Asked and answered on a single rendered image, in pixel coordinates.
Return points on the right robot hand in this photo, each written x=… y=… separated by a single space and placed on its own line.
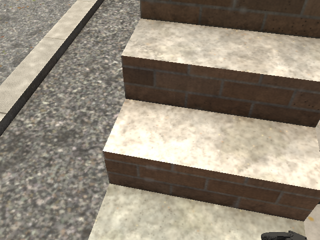
x=290 y=235

